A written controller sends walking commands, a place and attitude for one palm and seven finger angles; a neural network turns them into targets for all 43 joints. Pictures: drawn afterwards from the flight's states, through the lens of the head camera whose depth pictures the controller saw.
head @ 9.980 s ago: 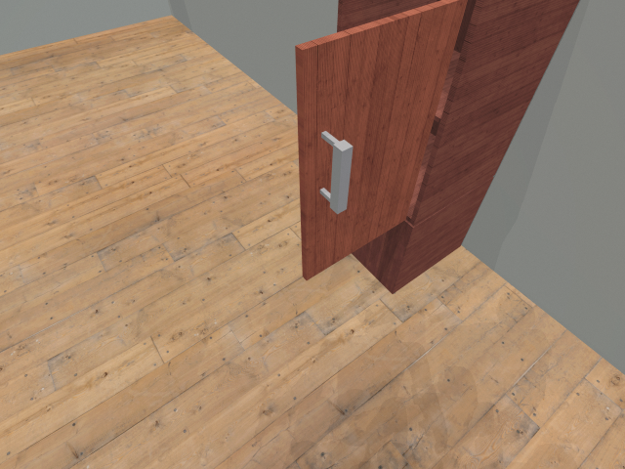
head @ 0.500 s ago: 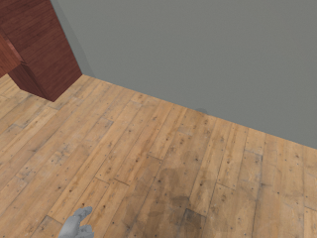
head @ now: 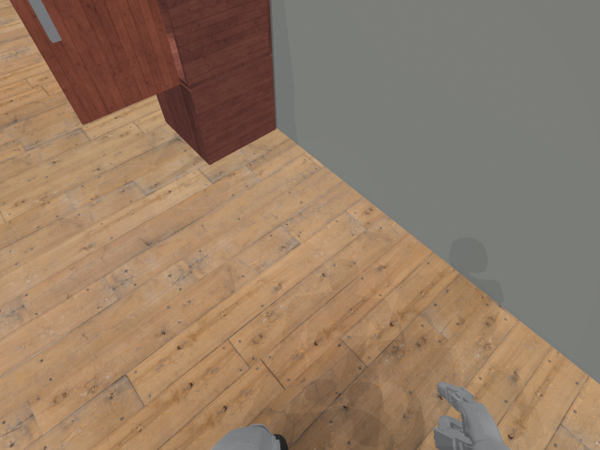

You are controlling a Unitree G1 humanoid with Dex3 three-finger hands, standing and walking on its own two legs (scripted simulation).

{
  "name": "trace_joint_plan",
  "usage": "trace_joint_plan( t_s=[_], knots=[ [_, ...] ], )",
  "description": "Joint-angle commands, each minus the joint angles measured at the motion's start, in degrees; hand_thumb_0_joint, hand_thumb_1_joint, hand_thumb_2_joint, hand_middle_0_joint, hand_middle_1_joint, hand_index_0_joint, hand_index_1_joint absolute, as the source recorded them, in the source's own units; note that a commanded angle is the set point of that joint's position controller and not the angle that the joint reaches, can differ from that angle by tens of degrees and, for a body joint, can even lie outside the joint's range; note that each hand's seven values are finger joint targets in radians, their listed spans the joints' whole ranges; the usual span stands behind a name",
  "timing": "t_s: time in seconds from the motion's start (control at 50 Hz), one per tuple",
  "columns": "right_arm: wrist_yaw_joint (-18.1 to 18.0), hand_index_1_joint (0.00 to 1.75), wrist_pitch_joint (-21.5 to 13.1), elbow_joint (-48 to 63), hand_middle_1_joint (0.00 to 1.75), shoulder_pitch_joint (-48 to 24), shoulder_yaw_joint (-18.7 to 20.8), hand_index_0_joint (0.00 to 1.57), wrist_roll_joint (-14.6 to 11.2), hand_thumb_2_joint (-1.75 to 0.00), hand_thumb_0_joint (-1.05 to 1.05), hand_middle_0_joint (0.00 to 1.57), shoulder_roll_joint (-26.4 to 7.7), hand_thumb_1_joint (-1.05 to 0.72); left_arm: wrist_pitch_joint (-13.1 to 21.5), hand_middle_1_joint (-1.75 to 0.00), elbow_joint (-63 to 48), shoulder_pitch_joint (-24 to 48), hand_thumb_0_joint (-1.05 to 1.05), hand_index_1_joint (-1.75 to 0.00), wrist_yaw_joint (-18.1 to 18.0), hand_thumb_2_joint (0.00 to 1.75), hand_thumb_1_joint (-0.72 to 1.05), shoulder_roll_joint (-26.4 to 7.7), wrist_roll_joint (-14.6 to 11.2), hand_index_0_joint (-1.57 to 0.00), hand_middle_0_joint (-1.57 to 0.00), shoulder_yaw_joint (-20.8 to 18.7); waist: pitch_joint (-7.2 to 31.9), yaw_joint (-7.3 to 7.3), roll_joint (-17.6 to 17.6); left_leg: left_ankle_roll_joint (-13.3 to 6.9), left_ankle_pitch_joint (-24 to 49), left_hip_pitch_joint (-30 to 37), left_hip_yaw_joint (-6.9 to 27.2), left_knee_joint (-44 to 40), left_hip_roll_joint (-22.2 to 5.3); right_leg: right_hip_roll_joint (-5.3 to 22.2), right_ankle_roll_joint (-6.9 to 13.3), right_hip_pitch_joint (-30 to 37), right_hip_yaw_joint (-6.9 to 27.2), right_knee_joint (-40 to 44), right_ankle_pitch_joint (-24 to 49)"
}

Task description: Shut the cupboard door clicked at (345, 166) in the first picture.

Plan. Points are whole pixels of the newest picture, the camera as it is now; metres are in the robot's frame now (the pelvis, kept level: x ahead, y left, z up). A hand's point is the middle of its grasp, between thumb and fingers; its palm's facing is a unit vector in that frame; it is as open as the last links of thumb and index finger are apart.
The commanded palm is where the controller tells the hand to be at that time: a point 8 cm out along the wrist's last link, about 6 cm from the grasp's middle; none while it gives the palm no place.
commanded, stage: walk to a spot facing it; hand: left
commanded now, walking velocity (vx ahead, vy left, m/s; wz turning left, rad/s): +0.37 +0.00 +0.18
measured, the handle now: (36, 6) +1.00 +0.78 +0.04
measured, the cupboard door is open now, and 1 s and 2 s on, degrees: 90 90 90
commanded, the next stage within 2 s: turn to face it in 1.20 s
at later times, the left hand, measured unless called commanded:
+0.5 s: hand (234, 292) +0.37 +0.16 -0.14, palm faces -0.02 -0.98 -0.20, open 7.3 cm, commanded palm none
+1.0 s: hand (240, 332) +0.31 +0.14 -0.17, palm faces +0.32 -0.94 -0.13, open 7.3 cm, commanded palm none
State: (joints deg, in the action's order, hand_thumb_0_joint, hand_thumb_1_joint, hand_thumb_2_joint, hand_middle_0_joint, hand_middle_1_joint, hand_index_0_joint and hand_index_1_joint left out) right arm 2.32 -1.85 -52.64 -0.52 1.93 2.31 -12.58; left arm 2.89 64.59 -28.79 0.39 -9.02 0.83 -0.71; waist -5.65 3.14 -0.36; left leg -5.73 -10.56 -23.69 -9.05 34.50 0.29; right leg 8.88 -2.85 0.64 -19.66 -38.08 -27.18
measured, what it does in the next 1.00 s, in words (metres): walks ahead: right foot, then left foot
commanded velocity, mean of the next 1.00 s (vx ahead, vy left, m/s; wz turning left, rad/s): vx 0.37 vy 0.00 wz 0.21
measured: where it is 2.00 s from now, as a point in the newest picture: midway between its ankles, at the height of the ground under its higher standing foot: (296, 288)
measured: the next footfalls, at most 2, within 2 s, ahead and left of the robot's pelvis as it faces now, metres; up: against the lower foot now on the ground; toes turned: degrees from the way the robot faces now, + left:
right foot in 0.52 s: +0.36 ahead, -0.13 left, +0.00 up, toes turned -3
left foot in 1.00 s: +0.56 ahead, +0.13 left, +0.00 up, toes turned +21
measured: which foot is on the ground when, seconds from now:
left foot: down 0.00-0.52, up 0.54-0.98, down 1.00-1.00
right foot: down 0.00-0.00, up 0.02-0.50, down 0.52-1.00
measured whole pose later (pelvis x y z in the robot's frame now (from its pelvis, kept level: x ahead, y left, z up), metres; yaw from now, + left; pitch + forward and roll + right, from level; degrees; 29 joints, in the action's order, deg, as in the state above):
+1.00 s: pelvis +0.44 +0.01 +0.01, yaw +14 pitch -1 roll -1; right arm 2.1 -1.8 -57.2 4.1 3.0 1.9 -11.2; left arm 4.0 66.4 -25.2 -0.1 -9.4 1.2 -1.4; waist -4.0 2.7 -2.5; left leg -2.6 -13.1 -24.7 -7.8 34.9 -1.7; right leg 5.3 -2.7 3.1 -16.4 -26.3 -26.2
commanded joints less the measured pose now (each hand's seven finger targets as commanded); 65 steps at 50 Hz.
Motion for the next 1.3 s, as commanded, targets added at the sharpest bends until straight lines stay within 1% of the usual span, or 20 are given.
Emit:
trace_joint_plan(
  t_s=[0.0,0.06,0.12,0.26,0.4,0.46,0.48,0.5,0.52,0.56,0.64,0.86,0.9,0.94,0.96,0.98,1.0,1.04,1.1,1.28],
  knots=[
    [-3.35,0.30,-0.09,-4.63,0.30,26.24,4.66,0.20,-1.67,-0.90,0.00,0.20,-15.54,-0.90,1.73,-0.30,-11.34,13.26,0.00,-0.30,-0.44,0.90,0.90,-8.73,-0.85,-0.20,-0.20,-1.90,16.16,-12.03,-0.63,-12.49,23.95,38.88,34.59,-13.47,-24.66,-2.11,1.73,-39.08,16.69,-46.00,-0.62],
    [-3.69,0.30,-2.01,-2.57,0.30,16.07,2.19,0.20,-1.45,-0.90,0.00,0.20,-6.98,-0.90,0.03,-0.30,-7.67,9.17,0.00,-0.30,-0.22,0.90,0.90,-4.69,0.68,-0.20,-0.20,-2.17,3.96,-4.82,4.13,-6.20,15.86,17.06,20.26,-18.57,-17.42,1.99,0.46,-34.85,19.46,-39.17,8.05],
    [-3.57,0.30,-2.95,-4.26,0.30,16.71,1.29,0.20,-1.56,-0.90,0.00,0.20,-4.26,-0.90,-1.18,-0.30,-6.24,6.28,0.00,-0.30,0.28,0.90,0.90,-3.13,1.07,-0.20,-0.20,-2.09,3.44,-1.98,6.99,-4.32,19.64,13.58,12.64,-20.43,-12.61,0.77,-0.22,-31.77,17.91,-31.89,11.88],
    [-3.66,0.30,-3.03,-6.50,0.30,23.08,1.19,0.20,-1.38,-0.90,0.00,0.20,-3.86,-0.90,-1.74,-0.30,-10.85,20.14,0.00,-0.30,1.14,0.90,0.90,-3.36,0.68,-0.20,-0.20,-2.31,-1.49,-3.83,6.13,-4.01,17.21,15.58,12.19,-24.43,-12.02,-0.07,-0.12,-36.00,16.66,-15.49,21.91],
    [-3.89,0.30,-2.67,-9.41,0.30,28.74,1.24,0.20,-0.50,-0.90,0.00,0.20,-5.61,-0.90,-0.56,-0.30,-14.60,28.95,0.00,-0.30,1.45,0.90,0.90,-5.13,0.24,-0.20,-0.20,-1.92,-0.61,-5.99,4.96,-3.90,26.04,23.21,13.43,-19.36,-14.71,-3.78,3.02,-29.72,14.87,0.60,15.92],
    [-3.88,0.30,-2.49,-10.02,0.30,27.48,1.27,0.20,-1.14,-0.90,0.00,0.20,-6.25,-0.90,0.71,-0.30,-10.46,14.23,0.00,-0.30,1.02,0.90,0.90,-8.05,0.42,-0.20,-0.20,-2.96,7.06,1.06,1.14,-0.83,35.34,18.17,11.15,-0.64,-10.60,-6.86,5.17,-5.68,13.69,9.07,18.55],
    [-3.36,0.30,-2.82,-9.00,0.30,26.41,1.26,0.20,-1.94,-0.90,0.00,0.20,-4.82,-0.90,1.36,-0.30,-7.39,3.55,0.00,-0.30,0.37,0.90,0.90,-12.80,0.97,-0.20,-0.20,-4.49,13.99,5.16,-5.67,1.59,21.87,5.17,7.24,14.13,-5.58,2.89,8.25,12.02,24.89,9.62,22.23],
    [-3.45,0.30,-2.79,-7.73,0.30,29.71,1.05,0.20,-2.41,-0.90,0.00,0.20,-1.97,-0.90,1.05,-0.30,-5.38,-2.24,0.00,-0.30,-0.19,0.90,0.90,-17.26,0.64,-0.20,-0.20,-5.57,19.97,4.54,-18.90,4.32,-20.59,-8.44,5.64,32.70,2.92,19.03,14.40,22.02,45.79,15.17,30.85],
    [-3.33,0.30,-2.42,-7.48,0.30,25.35,1.41,0.20,-2.29,-0.90,0.00,0.20,-4.01,-0.90,0.75,-0.30,-5.86,0.07,0.00,-0.30,-0.45,0.90,0.90,-16.15,-0.30,-0.20,-0.20,-5.01,15.29,4.56,-10.85,3.22,-21.13,-10.90,10.89,40.29,-0.69,19.33,15.27,14.58,45.05,19.26,27.69],
    [-2.76,0.30,-1.56,-7.18,0.30,19.92,1.68,0.20,-1.75,-0.90,0.00,0.20,-1.29,-0.90,1.03,-0.30,-7.76,9.14,0.00,-0.30,-0.78,0.90,0.90,-10.34,-0.16,-0.20,-0.20,-3.57,4.13,0.33,-5.81,3.58,-11.02,-11.97,12.02,41.07,-4.94,14.49,11.50,-2.11,35.38,23.02,21.74],
    [-1.92,0.30,0.57,-8.71,0.30,23.35,1.22,0.20,-0.87,-0.90,0.00,0.20,2.49,-0.90,2.48,-0.30,-7.48,11.70,0.00,-0.30,-0.92,0.90,0.90,-5.10,0.15,-0.20,-0.20,-2.14,3.36,-4.40,-6.30,5.48,-3.63,-7.77,9.91,33.09,-6.61,8.86,8.36,-10.57,19.31,26.46,25.22],
    [0.18,0.30,0.08,-2.25,0.30,4.09,0.93,0.20,-1.07,-0.90,0.00,0.20,2.08,-0.90,2.93,-0.30,-1.96,4.76,0.00,-0.30,-1.22,0.90,0.90,-7.15,0.64,-0.20,-0.20,-1.95,-1.56,-1.33,-7.00,4.86,-0.65,-9.76,3.55,7.18,-4.65,10.20,8.92,-1.21,12.23,25.92,36.38],
    [0.12,0.30,-0.15,-1.93,0.30,4.21,1.16,0.20,-1.01,-0.90,0.00,0.20,1.20,-0.90,2.60,-0.30,-1.49,4.47,0.00,-0.30,-1.28,0.90,0.90,-8.22,0.86,-0.20,-0.20,-2.19,-1.53,-2.28,-6.63,3.63,-3.42,-5.40,2.25,4.41,-3.36,11.13,8.79,-1.13,11.67,22.93,39.78],
    [-0.47,0.30,-0.55,-4.19,0.30,12.54,1.68,0.20,-0.58,-0.90,0.00,0.20,-0.99,-0.90,2.39,-0.30,-1.91,6.38,0.00,-0.30,-1.06,0.90,0.90,-9.89,0.47,-0.20,-0.20,-2.57,2.20,-6.89,-4.66,2.20,-2.75,8.39,-1.12,-0.73,0.79,9.13,7.42,-4.30,7.18,11.44,49.43],
    [-0.90,0.30,-0.72,-6.19,0.30,20.26,2.50,0.20,-0.26,-0.90,0.00,0.20,-3.90,-0.90,2.13,-0.30,-2.37,6.38,0.00,-0.30,-0.83,0.90,0.90,-9.42,0.19,-0.20,-0.20,-2.45,6.75,-10.38,-0.97,0.90,-1.77,21.82,1.72,-3.73,-0.24,7.10,5.81,-11.32,6.06,-1.66,46.07],
    [-1.71,0.30,-1.06,-7.29,0.30,27.89,4.23,0.20,0.34,-0.90,0.00,0.20,-10.75,-0.90,1.88,-0.30,-4.08,4.84,0.00,-0.30,-0.18,0.90,0.90,-6.92,-0.33,-0.20,-0.20,-2.24,14.45,-12.65,12.02,-4.14,-4.53,34.35,22.72,-9.19,-14.19,-0.60,2.50,-24.41,4.10,-20.02,23.29],
    [-2.60,0.30,-0.83,-7.70,0.30,31.23,4.67,0.20,-0.56,-0.90,0.00,0.20,-14.30,-0.90,1.98,-0.30,-6.88,7.53,0.00,-0.30,0.07,0.90,0.90,-5.79,-0.32,-0.20,-0.20,-1.37,16.93,-12.47,16.27,-8.91,1.51,38.50,39.01,-15.87,-22.90,-5.16,1.81,-34.96,10.53,-33.75,-3.44],
    [-3.39,0.30,-0.79,-6.21,0.30,23.17,4.16,0.20,-1.17,-0.90,0.00,0.20,-11.08,-0.90,1.49,-0.30,-7.63,12.95,0.00,-0.30,-0.56,0.90,0.90,-5.91,0.06,-0.20,-0.20,-2.21,8.80,-8.85,3.24,-8.42,-0.86,25.24,32.68,-19.16,-22.28,-1.25,3.02,-37.94,17.11,-40.20,1.33],
    [-3.53,0.30,-1.92,-4.05,0.30,15.22,2.05,0.20,-1.25,-0.90,0.00,0.20,-4.80,-0.90,-0.57,-0.30,-4.16,6.55,0.00,-0.30,0.23,0.90,0.90,-3.19,1.19,-0.20,-0.20,-2.33,3.12,-2.88,5.99,-2.60,-4.37,10.00,19.21,-23.11,-15.48,1.01,1.82,-31.56,19.19,-34.19,10.44],
    [-4.14,0.30,-2.96,-6.84,0.30,22.83,0.98,0.20,-1.51,-0.90,0.00,0.20,-2.29,-0.90,-2.50,-0.30,-6.97,13.53,0.00,-0.30,0.11,0.90,0.90,-2.36,0.58,-0.20,-0.20,-2.78,1.05,-2.67,2.82,-1.46,21.18,17.05,9.59,-23.99,-14.34,-1.60,0.75,-37.44,19.35,-21.50,20.53]
  ],
)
